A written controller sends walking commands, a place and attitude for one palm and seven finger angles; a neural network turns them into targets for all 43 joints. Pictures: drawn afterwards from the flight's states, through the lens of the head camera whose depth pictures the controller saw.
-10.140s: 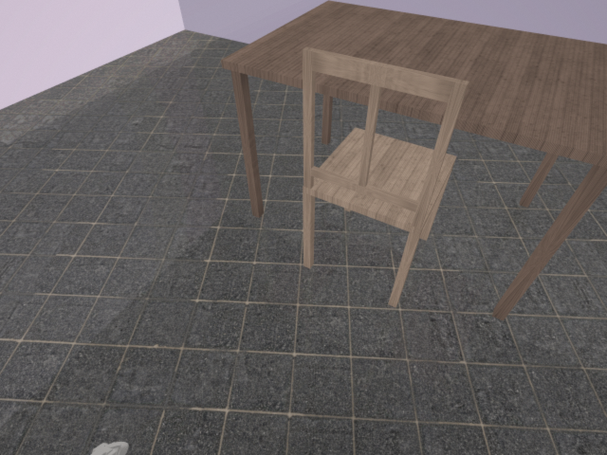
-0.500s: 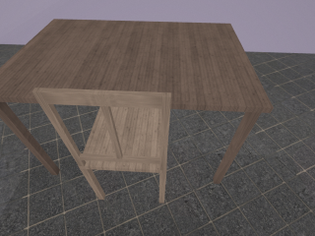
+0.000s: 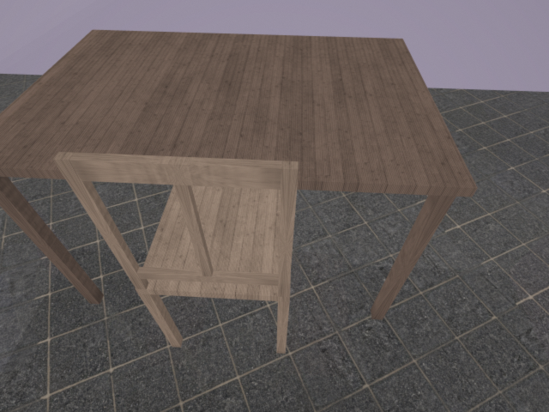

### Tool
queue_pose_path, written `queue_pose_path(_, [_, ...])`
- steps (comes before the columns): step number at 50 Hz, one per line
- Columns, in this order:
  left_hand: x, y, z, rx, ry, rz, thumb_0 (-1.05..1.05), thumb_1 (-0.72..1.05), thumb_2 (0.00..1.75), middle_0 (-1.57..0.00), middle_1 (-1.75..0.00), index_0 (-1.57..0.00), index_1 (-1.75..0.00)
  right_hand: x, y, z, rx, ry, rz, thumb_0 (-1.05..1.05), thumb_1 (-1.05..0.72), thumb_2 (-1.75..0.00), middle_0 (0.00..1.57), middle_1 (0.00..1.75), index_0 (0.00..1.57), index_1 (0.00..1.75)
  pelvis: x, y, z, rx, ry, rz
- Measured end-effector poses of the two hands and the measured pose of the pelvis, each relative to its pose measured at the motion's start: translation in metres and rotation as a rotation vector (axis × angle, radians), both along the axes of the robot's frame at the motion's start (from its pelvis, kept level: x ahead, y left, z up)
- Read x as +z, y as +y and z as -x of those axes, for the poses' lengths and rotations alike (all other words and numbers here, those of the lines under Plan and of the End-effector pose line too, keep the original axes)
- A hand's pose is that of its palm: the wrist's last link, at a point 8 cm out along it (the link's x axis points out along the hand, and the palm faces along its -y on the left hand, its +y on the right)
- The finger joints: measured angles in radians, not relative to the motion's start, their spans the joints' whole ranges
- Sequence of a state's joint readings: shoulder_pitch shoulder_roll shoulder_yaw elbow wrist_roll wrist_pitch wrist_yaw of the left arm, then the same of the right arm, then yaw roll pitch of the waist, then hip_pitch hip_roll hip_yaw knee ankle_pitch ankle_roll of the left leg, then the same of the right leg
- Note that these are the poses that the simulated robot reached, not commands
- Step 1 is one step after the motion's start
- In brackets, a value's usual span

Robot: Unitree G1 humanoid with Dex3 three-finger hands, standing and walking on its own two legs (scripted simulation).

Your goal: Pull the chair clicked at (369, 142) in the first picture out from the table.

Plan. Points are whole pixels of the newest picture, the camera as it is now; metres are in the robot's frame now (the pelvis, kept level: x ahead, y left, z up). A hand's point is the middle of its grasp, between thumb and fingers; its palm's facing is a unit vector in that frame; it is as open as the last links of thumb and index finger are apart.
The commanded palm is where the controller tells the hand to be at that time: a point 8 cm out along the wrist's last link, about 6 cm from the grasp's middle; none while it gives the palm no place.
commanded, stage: look again from close up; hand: left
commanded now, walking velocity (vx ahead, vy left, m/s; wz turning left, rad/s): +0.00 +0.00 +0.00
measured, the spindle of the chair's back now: (197, 235) +0.47 +0.20 -0.09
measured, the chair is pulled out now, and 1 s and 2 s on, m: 0.00 0.00 0.00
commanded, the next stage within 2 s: raise the hand toward the chair's back in 0.20 s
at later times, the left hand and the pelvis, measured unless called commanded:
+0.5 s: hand (146, 400) +0.15 +0.19 -0.05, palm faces +0.22 -0.96 -0.18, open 7.6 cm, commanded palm +0.10 +0.22 -0.07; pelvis -0.01 +0.02 -0.02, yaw +3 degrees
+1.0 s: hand (159, 393) +0.16 +0.17 -0.04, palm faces -0.04 -1.00 -0.05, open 11.7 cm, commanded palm +0.13 +0.24 -0.06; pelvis -0.04 +0.02 -0.12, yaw +4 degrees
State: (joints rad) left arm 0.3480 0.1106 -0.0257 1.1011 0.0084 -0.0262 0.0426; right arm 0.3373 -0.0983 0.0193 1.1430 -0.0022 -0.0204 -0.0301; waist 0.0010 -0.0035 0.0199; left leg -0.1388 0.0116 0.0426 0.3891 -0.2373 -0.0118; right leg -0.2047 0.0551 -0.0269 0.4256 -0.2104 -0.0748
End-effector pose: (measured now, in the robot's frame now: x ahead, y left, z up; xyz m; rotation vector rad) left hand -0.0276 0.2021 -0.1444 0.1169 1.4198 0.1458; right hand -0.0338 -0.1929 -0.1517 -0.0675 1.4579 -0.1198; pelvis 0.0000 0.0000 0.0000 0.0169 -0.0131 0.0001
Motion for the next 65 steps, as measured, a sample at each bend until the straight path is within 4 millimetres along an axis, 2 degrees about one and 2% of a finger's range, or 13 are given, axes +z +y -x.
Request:
queue_pose_path(17, [0.003,0.006,-0.009,0.019,-0.024,-0.018,0.01,0.92,0.9,-0.2,-0.29,-0.2,-0.3,0.0,-0.003,-0.01,0.001,-0.038,0.013,0.0,-0.91,-0.9,0.2,0.3,0.2,0.3,-0.002,0.002,-0.001,-0.005,0.0,0.009])
queue_pose_path(21, [0.056,0.046,-0.067,0.081,-0.414,-0.163,0.07,0.97,0.89,-0.2,-0.29,-0.2,-0.3,0.006,-0.027,-0.049,0.009,-0.315,0.097,0.02,-0.92,-0.9,0.2,0.3,0.2,0.3,-0.006,0.009,-0.001,0.021,-0.001,0.007])
queue_pose_path(23, [0.087,0.048,-0.107,0.074,-0.643,-0.171,0.07,0.94,0.88,-0.19,-0.29,-0.2,-0.3,0.01,-0.039,-0.079,0.026,-0.462,0.13,0.02,-0.92,-0.9,0.2,0.3,0.2,0.3,-0.009,0.013,0.003,0.042,0.005,0.008])
queue_pose_path(27, [0.127,0.019,-0.184,-0.014,-1.083,-0.035,0.05,0.86,0.86,-0.18,-0.28,-0.18,-0.29,0.032,-0.057,-0.142,0.085,-0.742,0.196,0.02,-0.92,-0.9,0.2,0.3,0.2,0.3,-0.024,0.018,0.013,0.056,0.067,0.004])
queue_pose_path(30, [0.133,-0.011,-0.209,-0.039,-1.324,0.153,0.03,0.78,0.83,-0.17,-0.27,-0.18,-0.28,0.056,-0.061,-0.182,0.138,-0.896,0.226,0.02,-0.91,-0.9,0.2,0.3,0.2,0.3,-0.04,0.016,0.018,0.035,0.125,-0.008])
queue_pose_path(35, [0.098,-0.021,-0.182,-0.109,-1.409,0.217,0.01,0.65,0.79,-0.17,-0.25,-0.18,-0.26,0.077,-0.053,-0.234,0.248,-1.025,0.237,0.01,-0.91,-0.9,0.19,0.3,0.2,0.3,-0.07,0.01,0.021,0.028,0.185,-0.013])
queue_pose_path(38, [0.067,-0.003,-0.149,-0.107,-1.287,0.135,0.01,0.57,0.76,-0.17,-0.24,-0.17,-0.25,0.07,-0.037,-0.258,0.302,-1.05,0.203,0.01,-0.91,-0.9,0.19,0.3,0.2,0.3,-0.086,0.01,0.024,0.04,0.21,-0.005])
queue_pose_path(41, [0.06,0.023,-0.125,-0.069,-1.24,0.032,0.01,0.49,0.73,-0.16,-0.23,-0.17,-0.24,0.05,-0.015,-0.271,0.34,-1.052,0.146,0.01,-0.9,-0.9,0.19,0.3,0.2,0.3,-0.099,0.01,0.028,0.055,0.239,0.015])
queue_pose_path(45, [0.087,0.044,-0.125,-0.065,-1.392,-0.042,0.01,0.4,0.69,-0.15,-0.22,-0.15,-0.23,0.013,0.017,-0.264,0.36,-1.005,0.055,0.01,-0.9,-0.9,0.19,0.3,0.2,0.3,-0.111,0.012,0.034,0.075,0.265,0.048])
queue_pose_path(48, [0.104,0.037,-0.149,-0.148,-1.516,0.018,0.01,0.33,0.66,-0.13,-0.21,-0.14,-0.21,-0.015,0.034,-0.242,0.349,-0.936,-0.001,0.01,-0.9,-0.9,0.2,0.3,0.2,0.3,-0.117,0.015,0.04,0.08,0.279,0.064])
queue_pose_path(51, [0.098,0.023,-0.175,-0.253,-1.469,0.14,0.01,0.26,0.63,-0.13,-0.19,-0.13,-0.2,-0.035,0.038,-0.212,0.289,-0.844,-0.025,0.01,-0.9,-0.9,0.2,0.3,0.2,0.3,-0.118,0.017,0.044,0.072,0.293,0.063])
queue_pose_path(58, [0.079,0.034,-0.183,-0.147,-1.194,0.159,0.0,0.1,0.56,-0.12,-0.17,-0.13,-0.18,-0.035,0.006,-0.152,0.12,-0.676,0.067,0.01,-0.9,-0.9,0.2,0.3,0.21,0.3,-0.099,0.024,0.037,0.042,0.284,0.039])
queue_pose_path(65, [0.105,0.063,-0.173,-0.112,-1.377,-0.022,0.0,-0.06,0.49,-0.1,-0.14,-0.1,-0.15,-0.023,-0.026,-0.149,0.171,-0.676,0.18,0.01,-0.9,-0.9,0.2,0.3,0.2,0.3,-0.099,0.028,0.033,0.056,0.296,0.049])
